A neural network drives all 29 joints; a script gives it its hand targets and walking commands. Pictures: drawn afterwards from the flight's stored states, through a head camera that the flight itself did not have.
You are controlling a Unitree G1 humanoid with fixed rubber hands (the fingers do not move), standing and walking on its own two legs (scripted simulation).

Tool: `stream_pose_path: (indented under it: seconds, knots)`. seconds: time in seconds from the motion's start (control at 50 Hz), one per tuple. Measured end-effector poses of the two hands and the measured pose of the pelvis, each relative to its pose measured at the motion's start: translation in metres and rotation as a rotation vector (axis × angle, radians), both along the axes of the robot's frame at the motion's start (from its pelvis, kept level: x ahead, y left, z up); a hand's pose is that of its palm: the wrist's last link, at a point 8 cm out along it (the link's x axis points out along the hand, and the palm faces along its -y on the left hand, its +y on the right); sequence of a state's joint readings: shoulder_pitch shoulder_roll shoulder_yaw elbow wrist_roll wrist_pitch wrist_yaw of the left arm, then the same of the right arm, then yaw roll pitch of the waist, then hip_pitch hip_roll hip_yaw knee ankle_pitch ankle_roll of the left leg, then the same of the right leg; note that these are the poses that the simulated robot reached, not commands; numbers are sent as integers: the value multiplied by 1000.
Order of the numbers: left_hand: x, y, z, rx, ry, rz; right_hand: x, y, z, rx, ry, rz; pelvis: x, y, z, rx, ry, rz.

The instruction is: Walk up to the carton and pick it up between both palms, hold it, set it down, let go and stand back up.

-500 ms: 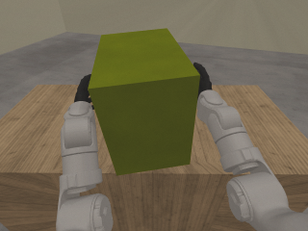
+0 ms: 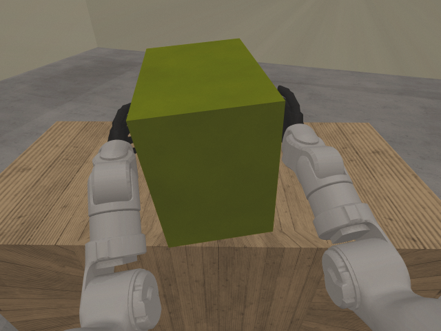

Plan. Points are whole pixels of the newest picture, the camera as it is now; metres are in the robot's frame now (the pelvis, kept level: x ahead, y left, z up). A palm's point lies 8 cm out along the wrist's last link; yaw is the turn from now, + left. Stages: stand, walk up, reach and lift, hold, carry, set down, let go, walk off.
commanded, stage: hold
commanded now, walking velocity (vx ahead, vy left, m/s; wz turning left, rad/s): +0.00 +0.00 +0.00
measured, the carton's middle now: (206, 135) +0.44 +0.01 +0.20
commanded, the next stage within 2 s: none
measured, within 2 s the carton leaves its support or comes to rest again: neither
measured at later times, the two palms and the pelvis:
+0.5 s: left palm (124, 145) +0.37 +0.15 +0.23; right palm (291, 128) +0.37 -0.14 +0.24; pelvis +0.01 +0.00 +0.00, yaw +0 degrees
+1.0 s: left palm (122, 146) +0.37 +0.16 +0.23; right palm (289, 129) +0.37 -0.14 +0.24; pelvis +0.01 +0.00 +0.00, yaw +0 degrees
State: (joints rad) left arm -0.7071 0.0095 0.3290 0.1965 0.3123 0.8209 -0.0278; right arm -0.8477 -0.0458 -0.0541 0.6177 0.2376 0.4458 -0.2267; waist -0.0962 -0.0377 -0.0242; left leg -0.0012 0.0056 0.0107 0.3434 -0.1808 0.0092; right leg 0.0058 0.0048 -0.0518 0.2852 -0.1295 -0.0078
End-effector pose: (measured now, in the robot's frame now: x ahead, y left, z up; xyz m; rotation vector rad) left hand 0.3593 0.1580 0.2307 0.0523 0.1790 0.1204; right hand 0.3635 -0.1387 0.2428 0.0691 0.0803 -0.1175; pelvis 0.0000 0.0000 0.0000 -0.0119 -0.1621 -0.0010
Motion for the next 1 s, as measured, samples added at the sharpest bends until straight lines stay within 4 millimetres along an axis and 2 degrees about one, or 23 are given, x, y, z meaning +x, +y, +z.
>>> stream_pose_path:
  seconds: [0.2,0.52,1.0]
  knots:
    - [2,-4,-3,8,9,-1,2,-4,-5,-4,9,0,1,-2,0,1,10,0]
    - [6,-4,-1,6,1,3,7,-4,-2,-17,2,5,7,-4,0,1,12,0]
    - [7,0,-2,-3,-4,-6,5,0,-2,-3,0,-6,9,2,0,-3,10,-3]
